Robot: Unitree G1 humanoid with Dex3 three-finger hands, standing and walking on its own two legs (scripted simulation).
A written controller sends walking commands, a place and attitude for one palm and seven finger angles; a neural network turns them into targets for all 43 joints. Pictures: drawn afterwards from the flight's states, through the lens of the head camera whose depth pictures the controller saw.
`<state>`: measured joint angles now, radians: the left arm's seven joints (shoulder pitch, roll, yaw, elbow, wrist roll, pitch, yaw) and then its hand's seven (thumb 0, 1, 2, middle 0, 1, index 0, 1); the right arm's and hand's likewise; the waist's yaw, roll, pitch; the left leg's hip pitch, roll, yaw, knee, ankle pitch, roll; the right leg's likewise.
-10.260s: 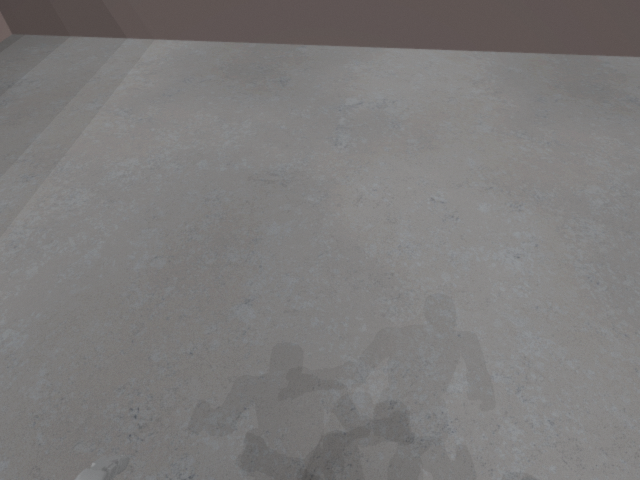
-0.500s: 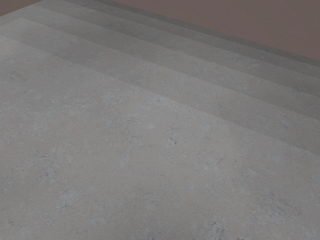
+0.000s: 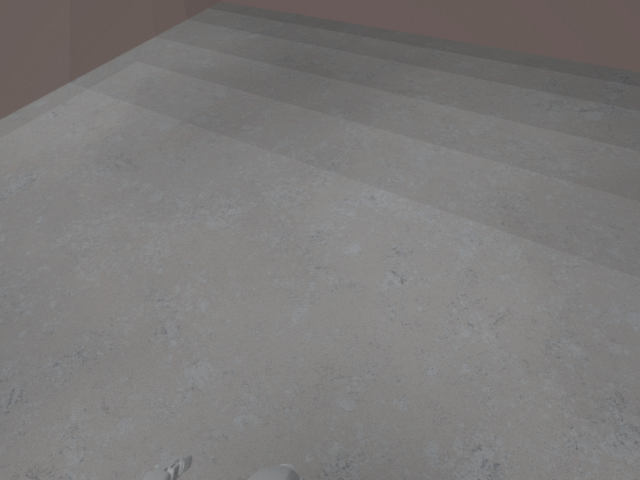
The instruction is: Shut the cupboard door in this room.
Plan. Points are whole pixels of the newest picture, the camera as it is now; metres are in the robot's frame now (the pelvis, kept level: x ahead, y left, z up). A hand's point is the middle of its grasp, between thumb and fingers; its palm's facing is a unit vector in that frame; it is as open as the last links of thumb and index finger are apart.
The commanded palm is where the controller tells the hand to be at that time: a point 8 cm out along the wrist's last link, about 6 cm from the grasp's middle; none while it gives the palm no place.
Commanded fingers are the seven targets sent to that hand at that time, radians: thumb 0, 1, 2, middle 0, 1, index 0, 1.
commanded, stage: turn or walk to find it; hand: left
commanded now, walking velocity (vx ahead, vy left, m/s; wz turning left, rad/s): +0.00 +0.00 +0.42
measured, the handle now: out of the picture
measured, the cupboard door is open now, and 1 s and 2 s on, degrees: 81 81 81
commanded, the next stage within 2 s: none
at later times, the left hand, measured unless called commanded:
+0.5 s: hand out of the picture -0.07 +0.25 -0.19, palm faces +0.29 -0.92 -0.25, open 7.4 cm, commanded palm none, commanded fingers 0.00 0.90 0.90 -0.20 -0.30 -0.20 -0.30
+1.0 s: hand out of the picture -0.04 +0.20 -0.14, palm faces +0.43 -0.86 -0.29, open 7.4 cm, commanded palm none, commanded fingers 0.00 0.90 0.90 -0.20 -0.30 -0.20 -0.30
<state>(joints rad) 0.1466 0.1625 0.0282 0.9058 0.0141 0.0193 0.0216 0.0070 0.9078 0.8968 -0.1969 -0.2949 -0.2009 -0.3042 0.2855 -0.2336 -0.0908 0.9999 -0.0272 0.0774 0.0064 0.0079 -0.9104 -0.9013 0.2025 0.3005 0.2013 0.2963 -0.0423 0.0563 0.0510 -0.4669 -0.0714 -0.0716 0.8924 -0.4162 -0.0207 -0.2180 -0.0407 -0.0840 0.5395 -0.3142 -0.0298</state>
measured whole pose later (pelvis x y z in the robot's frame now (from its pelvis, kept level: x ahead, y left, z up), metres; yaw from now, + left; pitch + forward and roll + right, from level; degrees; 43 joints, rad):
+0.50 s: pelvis -0.03 +0.04 -0.01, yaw +14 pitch -1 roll +0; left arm 0.25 0.27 0.06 1.00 0.02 0.07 0.02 0.01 0.91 0.90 -0.20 -0.29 -0.20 -0.30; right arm 0.11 -0.21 -0.05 0.94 -0.02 0.02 0.00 0.00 -0.91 -0.90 0.20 0.30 0.20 0.30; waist 0.04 -0.06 0.09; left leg -0.25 0.01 0.06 0.58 -0.32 0.02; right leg -0.38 -0.12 -0.12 0.98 -0.54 0.06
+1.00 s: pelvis -0.04 -0.01 +0.00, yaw +26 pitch -1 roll +2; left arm 0.19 0.16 0.03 0.91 0.02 0.01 0.02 0.01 0.91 0.90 -0.20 -0.30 -0.20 -0.30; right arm 0.23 -0.26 -0.09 0.99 -0.03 0.08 0.01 0.01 -0.91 -0.90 0.20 0.30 0.20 0.30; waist -0.02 0.06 0.07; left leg -0.49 -0.03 -0.05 1.12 -0.41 -0.04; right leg -0.22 -0.07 -0.13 0.54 -0.30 -0.02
